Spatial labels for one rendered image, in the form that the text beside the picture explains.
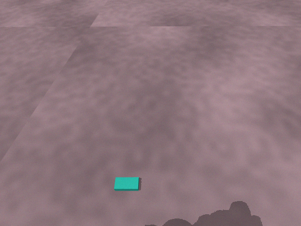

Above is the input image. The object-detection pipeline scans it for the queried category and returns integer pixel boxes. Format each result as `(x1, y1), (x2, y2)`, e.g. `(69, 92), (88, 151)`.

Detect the small box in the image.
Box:
(114, 177), (139, 191)

